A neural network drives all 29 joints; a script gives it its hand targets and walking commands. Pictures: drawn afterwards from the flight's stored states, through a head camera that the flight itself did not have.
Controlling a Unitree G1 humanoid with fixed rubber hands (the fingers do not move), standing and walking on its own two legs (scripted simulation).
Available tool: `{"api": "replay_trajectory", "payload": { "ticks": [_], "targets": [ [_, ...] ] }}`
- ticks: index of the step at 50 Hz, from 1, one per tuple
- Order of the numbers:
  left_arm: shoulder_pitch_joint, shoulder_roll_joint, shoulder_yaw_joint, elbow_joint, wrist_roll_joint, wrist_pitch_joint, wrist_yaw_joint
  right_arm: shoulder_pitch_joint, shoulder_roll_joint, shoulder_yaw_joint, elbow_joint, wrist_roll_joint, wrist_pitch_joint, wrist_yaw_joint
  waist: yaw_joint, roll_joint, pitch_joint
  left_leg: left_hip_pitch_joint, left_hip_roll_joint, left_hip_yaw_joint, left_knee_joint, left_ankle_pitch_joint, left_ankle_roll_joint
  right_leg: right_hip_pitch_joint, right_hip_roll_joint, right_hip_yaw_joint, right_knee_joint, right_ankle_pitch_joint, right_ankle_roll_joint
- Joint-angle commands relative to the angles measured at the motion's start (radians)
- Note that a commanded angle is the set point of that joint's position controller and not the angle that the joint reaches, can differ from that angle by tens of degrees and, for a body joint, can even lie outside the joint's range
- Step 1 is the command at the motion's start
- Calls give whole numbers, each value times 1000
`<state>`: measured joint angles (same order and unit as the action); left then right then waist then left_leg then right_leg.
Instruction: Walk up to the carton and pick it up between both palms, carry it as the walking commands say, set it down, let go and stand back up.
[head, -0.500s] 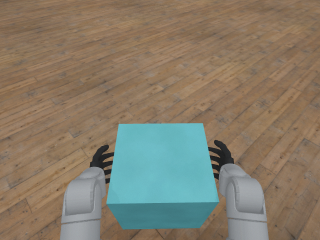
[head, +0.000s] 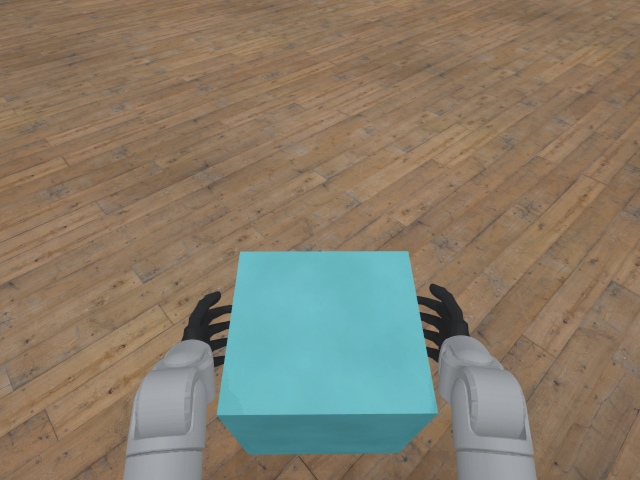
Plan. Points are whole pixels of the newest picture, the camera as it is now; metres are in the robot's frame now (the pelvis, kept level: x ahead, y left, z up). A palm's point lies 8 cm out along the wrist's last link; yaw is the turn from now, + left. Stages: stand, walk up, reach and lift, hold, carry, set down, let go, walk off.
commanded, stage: carry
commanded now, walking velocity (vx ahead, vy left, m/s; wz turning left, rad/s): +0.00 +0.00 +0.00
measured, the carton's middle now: (324, 358) +0.29 +0.00 -0.02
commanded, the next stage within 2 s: none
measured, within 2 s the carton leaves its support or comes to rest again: neither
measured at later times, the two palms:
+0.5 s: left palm (212, 334) +0.29 +0.14 +0.04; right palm (454, 331) +0.29 -0.16 +0.05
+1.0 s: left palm (217, 335) +0.29 +0.14 +0.03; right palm (456, 334) +0.29 -0.16 +0.04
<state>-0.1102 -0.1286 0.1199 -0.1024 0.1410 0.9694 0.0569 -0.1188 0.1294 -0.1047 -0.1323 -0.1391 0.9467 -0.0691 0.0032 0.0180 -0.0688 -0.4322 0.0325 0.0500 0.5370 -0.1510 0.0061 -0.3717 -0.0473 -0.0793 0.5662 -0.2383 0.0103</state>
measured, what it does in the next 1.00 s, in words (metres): stands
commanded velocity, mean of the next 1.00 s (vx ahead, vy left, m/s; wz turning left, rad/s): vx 0.00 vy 0.00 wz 0.00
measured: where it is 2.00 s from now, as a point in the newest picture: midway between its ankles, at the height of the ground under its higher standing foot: outside the picture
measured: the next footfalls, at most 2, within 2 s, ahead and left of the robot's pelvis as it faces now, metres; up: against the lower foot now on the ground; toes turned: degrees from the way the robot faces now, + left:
none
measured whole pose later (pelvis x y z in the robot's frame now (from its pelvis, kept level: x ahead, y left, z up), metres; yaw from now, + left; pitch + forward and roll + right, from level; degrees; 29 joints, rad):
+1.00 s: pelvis +0.03 -0.01 +0.00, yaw +0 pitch +2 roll +0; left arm -0.08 -0.13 0.12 0.02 0.14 0.81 0.05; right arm -0.08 0.13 -0.10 -0.02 -0.14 0.79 -0.07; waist -0.01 0.02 -0.07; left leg -0.37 0.04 0.06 0.54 -0.21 -0.01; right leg -0.31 -0.04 -0.07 0.56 -0.29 0.00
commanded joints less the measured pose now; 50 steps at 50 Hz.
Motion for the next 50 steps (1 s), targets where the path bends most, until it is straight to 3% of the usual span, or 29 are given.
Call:
{"api": "replay_trajectory", "payload": {
  "ticks": [1,4,6,8,9,11,15,16,19,22,23,25,28,29,30,31,32,33,34,37,38,39,41,43,44,45,46,49,50],
  "targets": [
    [-460,-749,-585,-188,-317,-53,-205,-413,763,557,-130,282,-34,201,-10,-16,-337,158,75,-87,-55,8,8,102,-106,109,-108,37,-36],
    [-439,-731,-560,-146,-292,-65,-204,-422,744,552,-110,264,-45,197,-11,-45,-299,144,82,-94,-55,33,12,95,-101,102,-108,53,-31],
    [-435,-729,-550,-142,-281,-86,-201,-424,732,540,-116,262,-66,199,-9,-17,-319,153,86,-90,-50,89,8,126,-102,90,-89,121,-32],
    [-455,-720,-553,-145,-278,-92,-199,-410,739,536,-78,255,-69,199,-10,-20,-297,152,87,-92,-53,68,8,111,-95,94,-96,101,-32],
    [-458,-725,-556,-164,-290,-94,-197,-437,742,547,-119,272,-73,195,-12,-14,-315,155,88,-88,-49,60,5,132,-102,96,-92,111,-31],
    [-440,-728,-558,-139,-279,-94,-195,-414,740,546,-96,264,-73,195,-9,-2,-314,157,89,-91,-48,89,9,136,-95,92,-84,126,-35],
    [-430,-716,-571,-193,-296,-102,-194,-428,738,567,-152,286,-81,191,-11,-31,-345,184,92,-80,-23,134,2,155,-97,83,-68,185,-33],
    [-447,-712,-568,-188,-292,-106,-194,-383,732,539,-99,263,-81,192,-9,6,-343,170,90,-77,-33,128,1,162,-98,83,-64,177,-28],
    [-394,-689,-539,-105,-251,-119,-195,-382,701,524,-63,238,-96,195,-8,-12,-322,180,98,-79,-32,149,4,147,-90,80,-67,170,-28],
    [-453,-699,-552,-147,-278,-128,-197,-409,715,539,-90,253,-106,193,-8,-20,-309,166,90,-74,-41,104,-1,146,-95,83,-79,152,-33],
    [-435,-705,-549,-114,-268,-127,-196,-415,716,530,-73,249,-108,194,-7,1,-304,168,92,-77,-44,103,2,136,-93,84,-78,136,-29],
    [-459,-694,-566,-171,-285,-131,-193,-390,721,534,-80,257,-109,192,-9,3,-317,175,94,-77,-36,112,4,152,-90,74,-66,145,-32],
    [-435,-676,-519,-71,-249,-142,-196,-377,691,493,-9,212,-122,190,-9,-20,-281,168,91,-74,-55,68,1,119,-90,87,-90,104,-33],
    [-439,-686,-538,-122,-272,-145,-193,-411,703,518,-83,240,-129,186,-9,-26,-301,177,90,-70,-47,62,1,131,-95,89,-95,110,-35],
    [-440,-681,-526,-103,-255,-156,-195,-400,705,498,-43,224,-142,190,-8,3,-310,180,94,-76,-50,96,3,152,-94,85,-82,139,-38],
    [-445,-686,-543,-139,-272,-153,-193,-394,713,516,-67,239,-137,186,-9,-4,-311,186,95,-73,-40,119,0,154,-92,81,-73,171,-35],
    [-427,-688,-532,-90,-255,-158,-193,-395,705,505,-46,225,-144,187,-7,0,-321,187,97,-78,-42,136,2,159,-88,75,-73,166,-36],
    [-436,-693,-537,-99,-262,-162,-194,-416,695,513,-80,225,-148,185,-7,-25,-311,179,97,-80,-42,136,4,158,-86,73,-72,168,-31],
    [-424,-678,-512,-68,-240,-169,-193,-407,696,492,-28,216,-153,187,-9,-2,-319,194,100,-75,-44,134,2,158,-84,68,-68,151,-31],
    [-451,-688,-554,-131,-270,-178,-192,-403,701,521,-82,235,-161,188,-8,8,-288,185,98,-72,-54,109,1,143,-85,72,-79,128,-29],
    [-451,-684,-538,-123,-268,-177,-191,-428,695,516,-93,238,-160,186,-9,-12,-282,177,95,-71,-56,71,5,140,-88,77,-93,102,-32],
    [-418,-668,-525,-82,-244,-176,-190,-388,687,498,-36,218,-158,187,-9,6,-287,181,94,-68,-59,54,2,125,-92,89,-95,74,-35],
    [-443,-653,-516,-84,-244,-187,-189,-366,681,480,4,201,-167,188,-9,0,-290,176,93,-64,-56,58,-1,140,-95,85,-99,104,-35],
    [-403,-650,-498,-43,-223,-200,-189,-381,675,486,-3,198,-180,189,-8,-35,-282,175,88,-67,-62,43,0,138,-100,85,-102,95,-35],
    [-421,-661,-496,-30,-224,-210,-193,-421,674,485,-15,199,-193,190,-8,-22,-281,174,92,-69,-63,71,1,136,-92,80,-94,96,-32],
    [-421,-656,-497,-34,-224,-217,-194,-414,669,481,-21,191,-203,188,-9,-35,-269,173,94,-70,-61,73,-2,133,-95,75,-96,97,-29],
    [-441,-674,-534,-103,-251,-214,-187,-417,694,512,-61,225,-197,189,-7,11,-284,191,97,-65,-63,87,-1,132,-94,79,-86,105,-32],
    [-418,-656,-502,-37,-226,-215,-190,-397,676,483,-4,197,-200,188,-8,-9,-286,176,95,-69,-68,51,3,140,-97,83,-104,72,-34],
    [-444,-661,-528,-107,-250,-215,-186,-409,687,511,-57,223,-196,186,-8,-1,-291,182,92,-68,-67,38,3,128,-93,84,-109,48,-34]
  ]
}}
